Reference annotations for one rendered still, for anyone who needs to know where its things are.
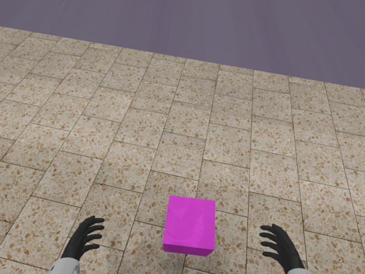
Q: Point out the carton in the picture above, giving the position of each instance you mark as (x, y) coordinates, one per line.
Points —
(190, 226)

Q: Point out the robot right hand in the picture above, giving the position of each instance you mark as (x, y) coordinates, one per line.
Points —
(287, 256)

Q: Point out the robot left hand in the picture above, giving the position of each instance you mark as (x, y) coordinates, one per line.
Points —
(76, 247)

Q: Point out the left robot forearm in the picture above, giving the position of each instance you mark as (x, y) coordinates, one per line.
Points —
(65, 265)

